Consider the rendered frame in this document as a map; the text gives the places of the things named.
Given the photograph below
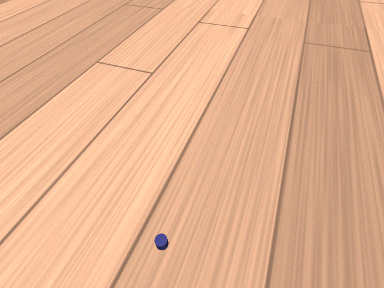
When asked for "tin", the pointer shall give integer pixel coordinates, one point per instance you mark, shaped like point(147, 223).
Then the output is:
point(161, 241)

